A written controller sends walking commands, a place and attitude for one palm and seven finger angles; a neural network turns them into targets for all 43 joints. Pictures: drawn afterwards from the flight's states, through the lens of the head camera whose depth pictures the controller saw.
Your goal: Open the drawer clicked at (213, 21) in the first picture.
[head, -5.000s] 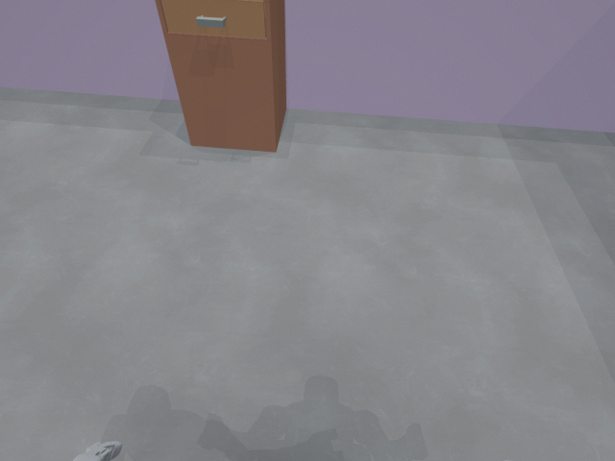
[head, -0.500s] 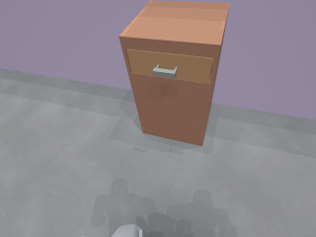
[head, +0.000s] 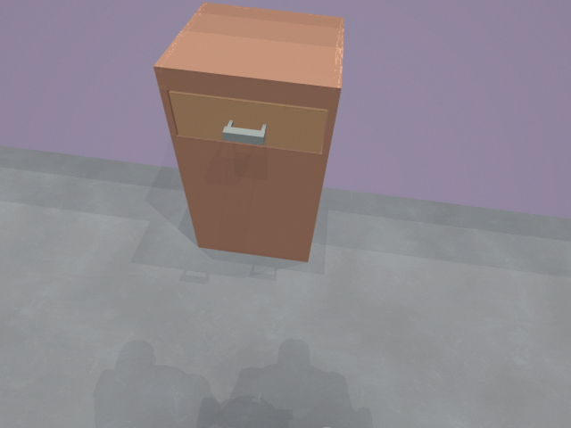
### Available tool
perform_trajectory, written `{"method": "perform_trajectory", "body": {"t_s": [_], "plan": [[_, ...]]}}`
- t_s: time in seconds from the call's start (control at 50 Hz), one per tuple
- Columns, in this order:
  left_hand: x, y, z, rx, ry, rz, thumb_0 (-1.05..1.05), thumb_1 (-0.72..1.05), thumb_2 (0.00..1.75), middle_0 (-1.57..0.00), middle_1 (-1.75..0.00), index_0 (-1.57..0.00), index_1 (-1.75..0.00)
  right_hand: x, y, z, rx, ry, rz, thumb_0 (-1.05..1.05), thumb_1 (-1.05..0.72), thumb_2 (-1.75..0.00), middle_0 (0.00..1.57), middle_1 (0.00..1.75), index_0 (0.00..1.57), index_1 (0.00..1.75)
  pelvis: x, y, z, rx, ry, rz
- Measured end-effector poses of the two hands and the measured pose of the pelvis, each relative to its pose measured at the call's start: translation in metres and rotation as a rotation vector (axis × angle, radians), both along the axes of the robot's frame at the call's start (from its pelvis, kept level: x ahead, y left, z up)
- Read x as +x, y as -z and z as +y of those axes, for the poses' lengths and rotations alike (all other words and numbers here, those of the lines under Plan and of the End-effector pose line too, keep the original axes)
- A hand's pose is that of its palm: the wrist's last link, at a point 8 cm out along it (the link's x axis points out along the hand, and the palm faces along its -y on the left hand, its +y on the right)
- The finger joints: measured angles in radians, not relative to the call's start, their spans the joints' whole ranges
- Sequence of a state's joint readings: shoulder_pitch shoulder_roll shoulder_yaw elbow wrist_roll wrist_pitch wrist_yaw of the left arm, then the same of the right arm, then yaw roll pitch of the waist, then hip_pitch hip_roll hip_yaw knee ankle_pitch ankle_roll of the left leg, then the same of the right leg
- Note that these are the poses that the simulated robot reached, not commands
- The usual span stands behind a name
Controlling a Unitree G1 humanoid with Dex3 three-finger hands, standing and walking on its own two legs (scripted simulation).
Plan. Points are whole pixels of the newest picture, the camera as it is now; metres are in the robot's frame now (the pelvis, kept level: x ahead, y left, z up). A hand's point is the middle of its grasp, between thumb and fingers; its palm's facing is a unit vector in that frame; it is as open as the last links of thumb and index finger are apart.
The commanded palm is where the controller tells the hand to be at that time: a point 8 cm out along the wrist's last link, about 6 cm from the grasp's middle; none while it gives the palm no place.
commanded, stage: take the last steps up to it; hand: left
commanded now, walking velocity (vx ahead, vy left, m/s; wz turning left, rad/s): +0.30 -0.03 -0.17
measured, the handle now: (245, 130) +0.84 +0.15 -0.11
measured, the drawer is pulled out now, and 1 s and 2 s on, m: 0.00 0.00 0.00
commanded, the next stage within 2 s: come to a stop and stand still in 0.96 s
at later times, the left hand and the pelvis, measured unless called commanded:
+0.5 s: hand out of the picture +0.07 +0.14 -0.16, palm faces -0.01 -0.98 -0.21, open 7.3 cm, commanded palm none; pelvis +0.06 -0.04 +0.00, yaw -3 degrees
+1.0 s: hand (198, 329) +0.31 +0.17 -0.16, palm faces -0.04 -0.98 -0.21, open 7.3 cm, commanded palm none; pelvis +0.23 -0.01 +0.00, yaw -5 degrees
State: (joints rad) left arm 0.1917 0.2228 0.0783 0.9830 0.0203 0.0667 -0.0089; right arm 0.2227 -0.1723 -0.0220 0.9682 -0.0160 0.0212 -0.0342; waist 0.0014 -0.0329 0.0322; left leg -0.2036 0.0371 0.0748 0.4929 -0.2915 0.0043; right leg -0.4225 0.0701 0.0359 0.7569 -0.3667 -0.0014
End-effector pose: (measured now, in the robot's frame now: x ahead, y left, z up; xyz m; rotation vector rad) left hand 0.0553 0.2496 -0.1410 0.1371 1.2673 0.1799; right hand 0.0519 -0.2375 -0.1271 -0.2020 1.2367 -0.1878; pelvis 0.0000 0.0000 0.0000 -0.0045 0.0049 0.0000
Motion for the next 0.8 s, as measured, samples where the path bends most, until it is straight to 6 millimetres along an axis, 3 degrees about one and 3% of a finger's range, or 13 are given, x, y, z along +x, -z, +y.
{"method": "perform_trajectory", "body": {"t_s": [0.1,0.16,0.3,0.36,0.42,0.48,0.64,0.72,0.8], "plan": [[0.0,-0.005,0.003,0.004,0.035,0.021,0.0,0.91,0.9,-0.2,-0.3,-0.2,-0.3,-0.018,0.001,0.01,0.025,0.03,0.033,0.0,-0.9,-0.9,0.2,0.3,0.2,0.3,0.001,-0.004,0.002,-0.004,0.036,-0.002],[0.006,-0.007,-0.003,0.005,0.074,0.04,0.0,0.91,0.9,-0.19,-0.3,-0.2,-0.3,-0.031,0.004,0.007,0.037,0.069,0.045,0.01,-0.91,-0.9,0.2,0.3,0.2,0.3,0.004,-0.005,-0.001,-0.006,0.056,-0.003],[0.04,-0.006,-0.039,0.017,0.14,-0.014,0.0,0.91,0.9,-0.19,-0.3,-0.2,-0.3,-0.074,0.029,-0.019,0.079,0.153,0.161,0.0,-0.91,-0.9,0.2,0.3,0.2,0.3,0.019,0.007,-0.025,0.0,0.075,-0.007],[0.04,-0.009,-0.053,0.011,0.107,-0.038,0.0,0.91,0.9,-0.19,-0.3,-0.2,-0.3,-0.075,0.028,-0.028,0.085,0.143,0.225,0.01,-0.91,-0.9,0.2,0.3,0.2,0.3,0.03,0.004,-0.032,-0.002,0.061,-0.016],[0.028,-0.012,-0.057,0.019,0.072,0.002,0.0,0.93,0.9,-0.2,-0.3,-0.2,-0.3,-0.054,0.022,-0.036,0.084,0.134,0.213,0.01,-0.91,-0.9,0.2,0.3,0.2,0.3,0.043,-0.001,-0.036,0.005,0.057,-0.018],[0.013,-0.011,-0.059,0.008,0.057,0.079,0.0,0.93,0.9,-0.2,-0.3,-0.2,-0.3,-0.021,0.017,-0.04,0.081,0.125,0.163,0.01,-0.91,-0.9,0.19,0.3,0.2,0.3,0.058,-0.004,-0.037,0.006,0.053,-0.016],[-0.007,0.002,-0.056,-0.05,-0.006,0.271,0.0,0.92,0.9,-0.2,-0.3,-0.2,-0.3,0.099,0.012,-0.023,0.073,0.048,0.027,0.01,-0.91,-0.9,0.19,0.3,0.19,0.3,0.111,0.002,-0.022,-0.008,0.05,-0.011],[0.006,0.019,-0.042,-0.074,-0.031,0.339,0.0,0.91,0.9,-0.2,-0.3,-0.2,-0.3,0.16,0.019,-0.006,0.043,0.006,-0.055,0.0,-0.91,-0.9,0.19,0.3,0.2,0.3,0.147,0.018,-0.005,-0.01,0.056,-0.014],[0.057,0.019,-0.026,-0.062,-0.003,0.304,0.01,0.91,0.9,-0.2,-0.3,-0.2,-0.3,0.181,0.017,0.008,0.045,0.032,-0.078,0.0,-0.91,-0.9,0.19,0.3,0.2,0.3,0.171,0.014,0.004,0.0,0.078,-0.027]]}}
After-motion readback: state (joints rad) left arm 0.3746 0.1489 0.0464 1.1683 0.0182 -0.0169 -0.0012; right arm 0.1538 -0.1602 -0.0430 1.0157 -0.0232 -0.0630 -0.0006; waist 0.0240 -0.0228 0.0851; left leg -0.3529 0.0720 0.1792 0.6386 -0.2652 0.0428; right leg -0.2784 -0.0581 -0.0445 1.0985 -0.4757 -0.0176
